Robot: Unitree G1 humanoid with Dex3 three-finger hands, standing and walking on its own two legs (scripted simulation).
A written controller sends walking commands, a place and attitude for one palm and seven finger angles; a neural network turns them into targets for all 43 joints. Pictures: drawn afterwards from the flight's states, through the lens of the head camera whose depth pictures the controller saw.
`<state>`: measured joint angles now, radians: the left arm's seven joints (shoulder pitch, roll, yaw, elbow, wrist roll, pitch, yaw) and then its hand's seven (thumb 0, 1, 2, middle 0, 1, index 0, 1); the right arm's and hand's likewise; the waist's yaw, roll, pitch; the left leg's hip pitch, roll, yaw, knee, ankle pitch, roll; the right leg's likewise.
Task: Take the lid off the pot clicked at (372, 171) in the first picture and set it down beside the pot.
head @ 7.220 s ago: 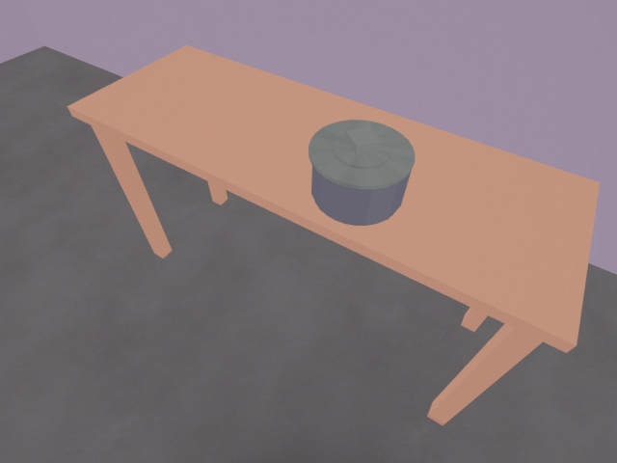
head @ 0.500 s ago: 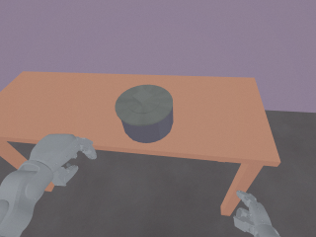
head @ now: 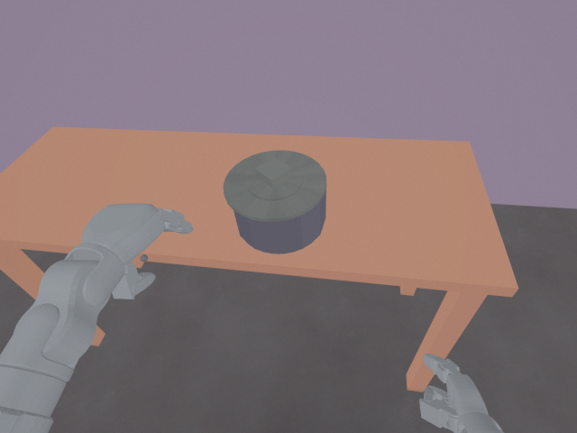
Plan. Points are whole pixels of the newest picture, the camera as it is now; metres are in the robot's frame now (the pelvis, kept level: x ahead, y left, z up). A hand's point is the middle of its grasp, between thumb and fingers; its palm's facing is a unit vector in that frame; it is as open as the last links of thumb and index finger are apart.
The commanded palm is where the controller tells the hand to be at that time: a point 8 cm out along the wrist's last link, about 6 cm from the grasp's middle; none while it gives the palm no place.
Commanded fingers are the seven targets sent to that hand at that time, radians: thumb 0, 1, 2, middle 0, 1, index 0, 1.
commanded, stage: move the open hand above the knob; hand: left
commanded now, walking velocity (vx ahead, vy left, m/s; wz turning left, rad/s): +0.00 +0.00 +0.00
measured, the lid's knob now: (273, 172) +0.57 +0.10 +0.04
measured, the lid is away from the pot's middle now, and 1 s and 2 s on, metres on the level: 0.00 0.00 0.00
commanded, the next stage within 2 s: none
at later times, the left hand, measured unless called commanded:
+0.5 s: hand (191, 210) +0.39 +0.20 +0.11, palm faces -0.27 -0.06 -0.96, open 9.9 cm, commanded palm +0.37 +0.19 +0.18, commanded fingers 0.00 -0.28 1.41 -0.84 -0.08 -0.84 -0.08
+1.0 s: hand (237, 180) +0.46 +0.14 +0.11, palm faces -0.27 -0.04 -0.96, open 9.9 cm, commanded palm +0.45 +0.15 +0.18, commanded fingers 0.00 -0.28 1.41 -0.84 -0.08 -0.84 -0.08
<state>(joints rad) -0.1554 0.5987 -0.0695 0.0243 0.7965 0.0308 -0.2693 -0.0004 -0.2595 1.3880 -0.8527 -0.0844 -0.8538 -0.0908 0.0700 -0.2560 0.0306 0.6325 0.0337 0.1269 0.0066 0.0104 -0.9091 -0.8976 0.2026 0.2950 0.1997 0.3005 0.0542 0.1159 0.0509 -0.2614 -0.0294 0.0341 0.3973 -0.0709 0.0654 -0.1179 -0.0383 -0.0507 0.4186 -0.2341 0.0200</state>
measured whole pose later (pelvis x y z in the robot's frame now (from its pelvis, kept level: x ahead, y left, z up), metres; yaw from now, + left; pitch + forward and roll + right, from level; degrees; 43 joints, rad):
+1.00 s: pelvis +0.06 -0.03 +0.00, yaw +0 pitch +3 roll +0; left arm -0.61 0.51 -0.23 0.38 0.83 0.14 -0.33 0.00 -0.27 1.41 -0.85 -0.08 -0.85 -0.09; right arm 0.11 -0.28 0.01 0.62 0.06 0.17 0.03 0.01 -0.91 -0.90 0.20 0.29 0.20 0.30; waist -0.02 0.09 0.02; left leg -0.33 -0.02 0.02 0.46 -0.17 0.03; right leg -0.18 -0.02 -0.04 0.46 -0.33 0.00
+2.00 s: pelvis +0.06 -0.02 +0.00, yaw -1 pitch +7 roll +0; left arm -0.98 0.43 -0.26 0.88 0.88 0.16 -0.27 0.00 -0.27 1.41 -0.85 -0.08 -0.85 -0.09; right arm 0.21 -0.28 -0.02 0.71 0.08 0.20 0.03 0.01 -0.91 -0.90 0.20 0.29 0.20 0.30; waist -0.08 0.07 -0.04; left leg -0.44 -0.02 0.04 0.50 -0.19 0.04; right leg -0.29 -0.02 -0.01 0.50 -0.33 0.01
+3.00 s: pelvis +0.07 -0.03 -0.01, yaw -2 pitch +9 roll +0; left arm -0.96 0.39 -0.27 0.95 0.89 0.13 -0.22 0.00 -0.26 1.41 -0.85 -0.08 -0.85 -0.09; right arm 0.22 -0.28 -0.02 0.72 0.08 0.18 0.01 0.01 -0.91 -0.90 0.20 0.29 0.20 0.30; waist -0.09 0.06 -0.04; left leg -0.48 0.00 0.04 0.52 -0.20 0.03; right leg -0.33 0.00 -0.01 0.51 -0.34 0.00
